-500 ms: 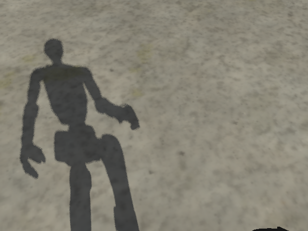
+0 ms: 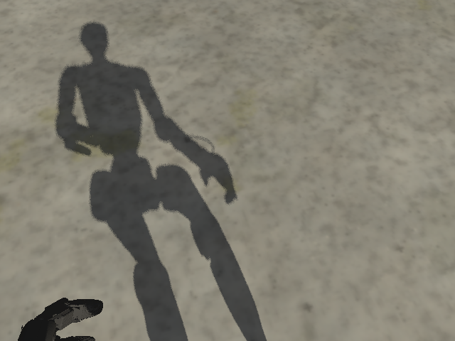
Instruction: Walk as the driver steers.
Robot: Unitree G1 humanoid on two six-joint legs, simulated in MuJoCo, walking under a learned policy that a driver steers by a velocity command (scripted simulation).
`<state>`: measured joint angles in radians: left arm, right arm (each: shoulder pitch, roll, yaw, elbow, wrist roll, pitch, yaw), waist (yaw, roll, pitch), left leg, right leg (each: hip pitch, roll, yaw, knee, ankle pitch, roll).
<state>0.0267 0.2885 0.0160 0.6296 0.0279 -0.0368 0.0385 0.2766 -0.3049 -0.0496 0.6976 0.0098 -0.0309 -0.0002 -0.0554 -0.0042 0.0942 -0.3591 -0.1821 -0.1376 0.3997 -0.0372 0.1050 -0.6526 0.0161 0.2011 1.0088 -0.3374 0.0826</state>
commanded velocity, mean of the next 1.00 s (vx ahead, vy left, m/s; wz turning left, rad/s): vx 0.21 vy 0.00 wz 0.35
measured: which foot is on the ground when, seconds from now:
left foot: down 0.00-0.26, up 0.28-0.70, down 0.72-1.00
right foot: up 0.00-0.24, down 0.26-0.72, up 0.74-1.00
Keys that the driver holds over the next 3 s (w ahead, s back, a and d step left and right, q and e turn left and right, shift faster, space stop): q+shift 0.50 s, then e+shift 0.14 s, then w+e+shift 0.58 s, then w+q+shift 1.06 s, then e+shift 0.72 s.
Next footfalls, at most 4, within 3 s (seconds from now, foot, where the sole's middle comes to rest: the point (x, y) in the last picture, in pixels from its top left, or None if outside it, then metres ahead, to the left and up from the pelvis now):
0.26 right None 0.23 -0.13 -0.77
0.72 left None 0.07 0.09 -0.77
1.20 right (246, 307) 0.51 -0.06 -0.77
1.68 left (208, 184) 0.94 0.04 -0.77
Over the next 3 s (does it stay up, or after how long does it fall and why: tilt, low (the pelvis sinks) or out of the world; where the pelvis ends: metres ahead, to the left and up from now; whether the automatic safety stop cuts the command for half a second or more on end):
stays up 1.59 0.30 -0.01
